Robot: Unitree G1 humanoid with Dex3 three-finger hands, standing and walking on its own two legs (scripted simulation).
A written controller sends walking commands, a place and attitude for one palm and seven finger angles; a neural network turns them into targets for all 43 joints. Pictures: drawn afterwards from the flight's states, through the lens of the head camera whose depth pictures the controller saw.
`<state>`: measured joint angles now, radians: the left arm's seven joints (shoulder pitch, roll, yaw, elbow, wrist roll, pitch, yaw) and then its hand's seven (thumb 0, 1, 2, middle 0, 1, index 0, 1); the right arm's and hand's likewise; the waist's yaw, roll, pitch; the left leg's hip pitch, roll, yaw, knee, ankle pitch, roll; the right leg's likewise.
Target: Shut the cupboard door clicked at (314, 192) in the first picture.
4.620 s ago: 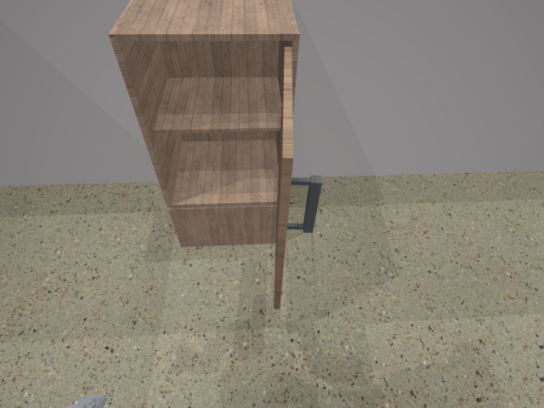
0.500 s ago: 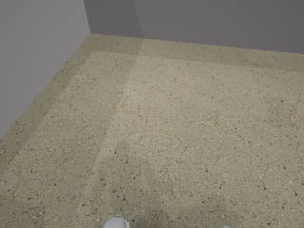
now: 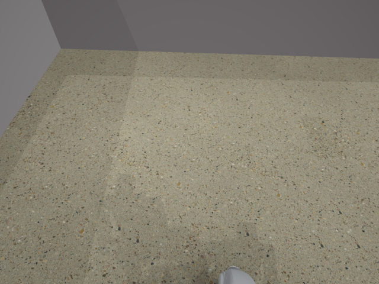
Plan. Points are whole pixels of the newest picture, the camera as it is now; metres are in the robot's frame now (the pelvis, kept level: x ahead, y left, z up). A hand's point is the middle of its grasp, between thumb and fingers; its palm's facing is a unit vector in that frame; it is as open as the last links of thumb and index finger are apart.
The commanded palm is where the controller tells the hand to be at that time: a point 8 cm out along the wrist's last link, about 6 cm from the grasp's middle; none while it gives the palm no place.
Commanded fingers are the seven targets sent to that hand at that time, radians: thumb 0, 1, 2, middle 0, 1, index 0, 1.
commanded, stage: walk around to get in front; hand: left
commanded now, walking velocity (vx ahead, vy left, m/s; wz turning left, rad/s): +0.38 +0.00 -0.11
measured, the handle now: out of the picture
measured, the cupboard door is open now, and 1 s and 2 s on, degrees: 85 85 85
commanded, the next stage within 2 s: walk to a spot facing it in 1.22 s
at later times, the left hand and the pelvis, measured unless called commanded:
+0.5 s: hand (141, 257) +0.21 +0.13 -0.17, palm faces +0.07 -0.98 -0.20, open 7.2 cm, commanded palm none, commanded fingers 0.00 0.90 0.90 -0.20 -0.30 -0.20 -0.30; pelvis +0.22 -0.05 +0.00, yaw +1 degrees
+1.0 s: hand (138, 167) +0.48 +0.18 -0.17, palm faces +0.05 -0.98 -0.17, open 7.4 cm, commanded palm none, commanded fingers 0.00 0.90 0.90 -0.20 -0.30 -0.20 -0.30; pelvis +0.43 +0.00 +0.00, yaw -2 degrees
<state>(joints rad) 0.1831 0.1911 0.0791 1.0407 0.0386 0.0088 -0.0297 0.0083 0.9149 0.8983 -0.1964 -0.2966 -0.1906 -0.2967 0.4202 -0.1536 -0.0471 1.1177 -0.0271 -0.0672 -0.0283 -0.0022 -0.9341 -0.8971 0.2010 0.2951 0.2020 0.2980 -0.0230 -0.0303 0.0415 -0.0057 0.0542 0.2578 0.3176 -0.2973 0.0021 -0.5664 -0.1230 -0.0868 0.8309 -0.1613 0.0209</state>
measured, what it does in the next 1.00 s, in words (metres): walks ahead: right foot, then left foot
